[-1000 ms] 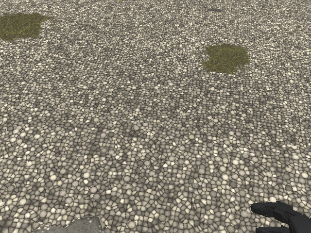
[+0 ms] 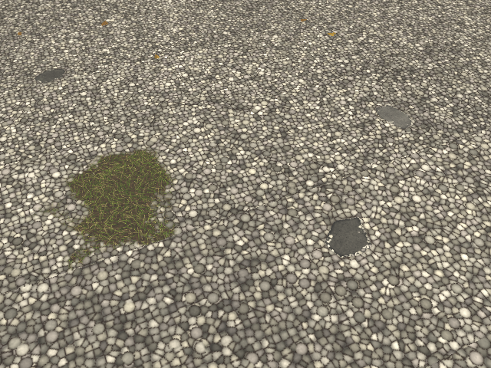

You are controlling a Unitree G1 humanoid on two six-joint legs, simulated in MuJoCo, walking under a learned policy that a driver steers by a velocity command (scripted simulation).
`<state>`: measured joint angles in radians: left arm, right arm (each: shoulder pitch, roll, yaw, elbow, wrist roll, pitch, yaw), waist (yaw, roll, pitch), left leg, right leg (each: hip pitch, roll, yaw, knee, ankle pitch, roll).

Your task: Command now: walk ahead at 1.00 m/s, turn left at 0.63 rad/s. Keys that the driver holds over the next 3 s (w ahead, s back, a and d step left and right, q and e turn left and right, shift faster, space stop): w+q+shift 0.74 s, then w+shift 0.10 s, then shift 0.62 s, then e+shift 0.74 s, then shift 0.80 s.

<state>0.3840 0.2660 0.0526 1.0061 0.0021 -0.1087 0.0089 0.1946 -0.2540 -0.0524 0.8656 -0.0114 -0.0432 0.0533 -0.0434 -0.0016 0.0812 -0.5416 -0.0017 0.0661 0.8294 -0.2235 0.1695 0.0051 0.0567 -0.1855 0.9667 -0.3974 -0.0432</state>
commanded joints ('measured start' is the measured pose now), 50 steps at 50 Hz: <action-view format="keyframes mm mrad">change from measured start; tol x64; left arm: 1 -252 22 -19 -260 18 -27 0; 50 -34 -23 -63 -331 100 37 -66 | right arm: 1 529 -216 -64 146 17 41 -12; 50 17 -166 -28 -139 -83 -142 -3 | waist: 1 -153 423 -115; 50 86 -37 -133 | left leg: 1 870 132 -556 -295 124 257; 7 -33 88 -541 -592 -131 196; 16 232 -29 -441 -249 -79 51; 25 -601 27 -146 1121 -412 -18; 37 291 -93 126 -24 39 40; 41 1035 313 -777 -360 25 326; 48 223 104 -210 -445 995 142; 50 190 12 -128 -344 406 12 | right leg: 1 -993 61 178 878 -162 30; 21 271 -205 291 -810 1083 37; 24 791 -530 472 -147 1492 18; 27 298 -564 711 -530 347 -123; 38 -284 -327 -5 -85 1310 80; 40 -662 -114 2 687 -158 54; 50 -456 -136 279 -29 491 121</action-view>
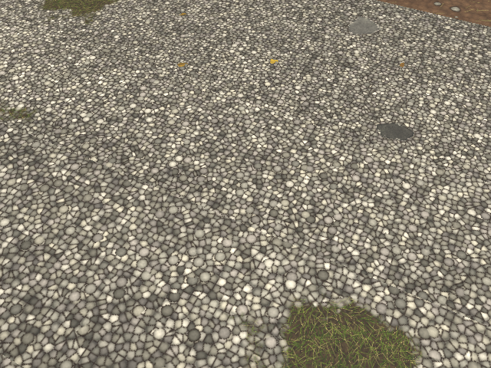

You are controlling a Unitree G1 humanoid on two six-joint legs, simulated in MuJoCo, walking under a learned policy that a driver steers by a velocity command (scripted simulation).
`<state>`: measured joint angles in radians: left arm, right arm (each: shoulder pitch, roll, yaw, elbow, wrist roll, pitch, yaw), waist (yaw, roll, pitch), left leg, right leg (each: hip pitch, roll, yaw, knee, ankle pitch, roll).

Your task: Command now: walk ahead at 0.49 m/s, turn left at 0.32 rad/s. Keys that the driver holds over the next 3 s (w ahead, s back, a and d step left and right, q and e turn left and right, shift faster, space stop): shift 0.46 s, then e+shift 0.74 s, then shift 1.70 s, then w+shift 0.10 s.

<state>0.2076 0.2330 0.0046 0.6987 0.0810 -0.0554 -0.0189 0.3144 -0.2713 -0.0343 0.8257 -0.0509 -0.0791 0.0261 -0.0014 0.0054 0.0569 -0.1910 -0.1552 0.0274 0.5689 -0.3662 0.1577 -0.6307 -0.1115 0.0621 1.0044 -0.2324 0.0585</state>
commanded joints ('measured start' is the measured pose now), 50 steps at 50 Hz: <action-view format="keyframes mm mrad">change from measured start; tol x32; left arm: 1 116 67 -6 -19 4 -30 -42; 9 37 116 57 1 -94 -12 -32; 13 513 366 119 142 -39 -1 -66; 50 163 90 56 -23 -33 22 -57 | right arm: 1 -91 -161 -51 -112 -30 -117 7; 11 22 -63 -8 8 94 31 -80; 13 539 33 46 -24 -56 17 67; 19 -22 -21 24 -48 10 147 -80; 41 145 -108 -91 -77 -6 38 -24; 50 -288 -117 -82 -267 1 -13 -47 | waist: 1 -1 -88 -88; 8 -48 -38 157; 13 -1 -480 -683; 16 14 59 -341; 50 19 2 -89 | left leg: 1 -171 107 -12 -39 344 -14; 10 72 179 -157 625 328 -62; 12 -369 -35 -36 1372 -666 -167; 15 -810 47 -96 1580 -468 -165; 24 -428 144 -49 740 189 -179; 34 -349 123 -96 12 -55 -200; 39 177 131 -82 -322 185 -72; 42 633 711 -623 -422 496 371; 47 -211 410 -25 -318 504 125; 50 -173 388 65 -334 382 109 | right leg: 1 171 47 3 -229 538 13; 9 184 47 -49 -824 898 -34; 13 1476 -341 379 -300 1512 -570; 19 269 -230 234 -670 637 -365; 26 286 -4 105 -688 377 -226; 30 266 -104 452 -849 -391 -339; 40 129 93 493 -768 -291 -220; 42 -522 306 275 -317 -306 -17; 47 -48 229 -40 582 -66 45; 50 -71 146 -57 609 21 54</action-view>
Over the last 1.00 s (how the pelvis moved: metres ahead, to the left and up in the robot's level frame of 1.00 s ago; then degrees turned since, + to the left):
0.85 0.22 -0.14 49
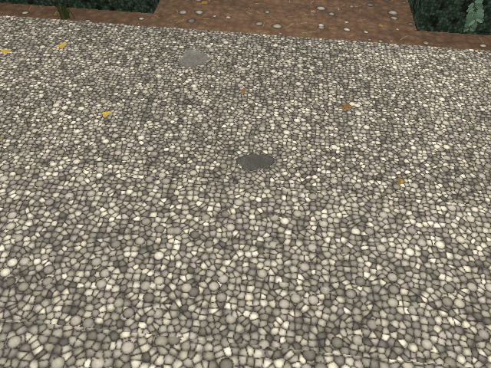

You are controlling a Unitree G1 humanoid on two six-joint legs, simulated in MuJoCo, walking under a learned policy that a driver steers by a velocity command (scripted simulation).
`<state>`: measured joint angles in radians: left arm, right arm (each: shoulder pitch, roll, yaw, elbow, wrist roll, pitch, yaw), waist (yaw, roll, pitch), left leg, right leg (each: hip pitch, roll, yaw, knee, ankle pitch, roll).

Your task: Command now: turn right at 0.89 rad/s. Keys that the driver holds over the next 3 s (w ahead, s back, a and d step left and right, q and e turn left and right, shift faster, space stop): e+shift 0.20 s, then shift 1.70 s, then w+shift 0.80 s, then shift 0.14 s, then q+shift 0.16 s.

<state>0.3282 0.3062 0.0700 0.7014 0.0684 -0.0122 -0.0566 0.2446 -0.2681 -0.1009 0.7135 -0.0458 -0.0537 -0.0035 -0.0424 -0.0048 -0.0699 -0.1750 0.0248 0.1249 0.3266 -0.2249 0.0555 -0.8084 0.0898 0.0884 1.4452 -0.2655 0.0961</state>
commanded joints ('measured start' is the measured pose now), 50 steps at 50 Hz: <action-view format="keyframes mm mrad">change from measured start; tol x32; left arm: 1 -7 7 -14 -38 -19 -26 -27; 12 -117 49 21 -70 -34 -16 -52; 16 306 206 93 36 17 -81 19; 24 -301 105 52 -135 -48 -76 -14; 50 -111 107 14 -102 -74 -58 -1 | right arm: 1 -177 -121 -14 -148 1 -43 -27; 50 -160 -166 39 -64 46 -45 83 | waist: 1 28 11 43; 12 46 79 45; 15 179 -54 -380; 20 6 -143 24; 50 35 32 -15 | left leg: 1 -96 202 -7 -88 217 196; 11 174 395 36 21 393 127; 13 -6 277 118 192 243 10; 15 -539 0 -23 658 -606 -177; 21 -296 26 -128 871 -199 -112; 31 -19 191 -198 142 423 46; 36 -146 100 -138 170 55 -15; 50 33 84 -104 245 294 -13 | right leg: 1 65 -98 -93 57 77 25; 10 286 -159 -193 -765 20 -89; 13 705 -100 -167 -1013 497 -233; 15 1350 -524 428 -970 981 -602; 23 327 -281 6 -1189 405 -350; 31 456 -118 41 -938 -121 -122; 50 498 -111 -22 -938 182 -86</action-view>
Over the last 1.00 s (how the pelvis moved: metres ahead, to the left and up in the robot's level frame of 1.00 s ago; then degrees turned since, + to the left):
0.28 -0.07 -0.14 -19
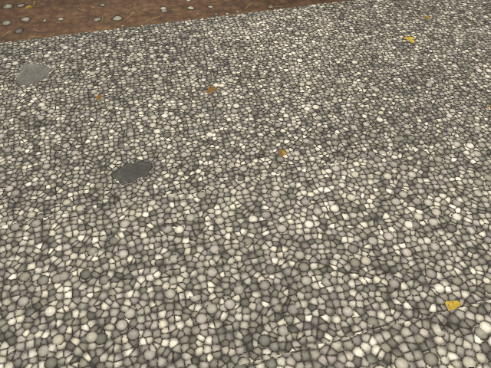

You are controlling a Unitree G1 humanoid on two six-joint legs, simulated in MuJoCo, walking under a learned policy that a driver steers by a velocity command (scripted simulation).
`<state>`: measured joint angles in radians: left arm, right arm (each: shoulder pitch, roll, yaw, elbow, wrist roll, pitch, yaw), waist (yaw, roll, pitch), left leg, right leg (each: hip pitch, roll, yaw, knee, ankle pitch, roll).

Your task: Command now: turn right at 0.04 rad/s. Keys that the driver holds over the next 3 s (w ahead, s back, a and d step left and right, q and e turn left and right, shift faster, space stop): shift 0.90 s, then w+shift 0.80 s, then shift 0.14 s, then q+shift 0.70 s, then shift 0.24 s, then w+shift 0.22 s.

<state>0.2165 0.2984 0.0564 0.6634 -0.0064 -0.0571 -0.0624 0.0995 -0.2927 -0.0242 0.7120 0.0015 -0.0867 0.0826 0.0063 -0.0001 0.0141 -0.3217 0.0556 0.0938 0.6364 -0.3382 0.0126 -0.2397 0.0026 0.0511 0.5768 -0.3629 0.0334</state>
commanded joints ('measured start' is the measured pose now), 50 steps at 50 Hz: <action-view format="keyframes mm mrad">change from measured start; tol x2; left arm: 1 0 121 27 -61 1 -12 5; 25 -8 190 7 12 1 12 13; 45 -20 216 -5 133 4 23 24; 46 20 259 10 148 19 29 34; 47 18 274 20 152 48 29 48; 48 -35 227 9 135 66 23 58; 50 -196 65 -45 94 102 -11 62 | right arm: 1 -20 -145 -39 -62 -2 -11 -3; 19 -38 -198 -58 -4 -4 -11 -10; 45 -28 -222 -67 118 -5 -2 -2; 47 135 -318 -112 168 -43 5 -33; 48 255 -305 -110 200 -56 -5 -59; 50 307 -146 -44 183 -66 -27 -100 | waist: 1 -14 23 -99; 45 -8 7 -22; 46 -27 19 -12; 48 -116 100 103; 49 -146 159 128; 50 -180 165 114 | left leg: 1 185 51 -72 -64 410 30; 24 195 23 -77 -135 333 35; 45 240 17 -90 -184 329 41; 46 260 24 -110 -232 6 81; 47 255 79 -211 -311 -366 149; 48 323 188 -394 -406 -516 224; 49 392 311 -564 -479 -506 291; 50 402 367 -642 -516 -409 311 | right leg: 1 -71 -25 13 -70 280 -22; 25 -6 -45 -8 -120 222 -11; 45 11 -55 -30 -162 210 -3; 46 -27 -39 -37 -164 -30 -33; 47 -115 -46 -14 -124 -224 -66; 48 -250 -38 -16 -18 -233 -70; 49 -357 -32 -43 96 -102 -66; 50 -420 -56 40 304 -169 -79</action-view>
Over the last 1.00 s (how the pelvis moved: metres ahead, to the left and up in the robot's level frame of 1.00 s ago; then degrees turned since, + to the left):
0.11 -0.03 -0.02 -23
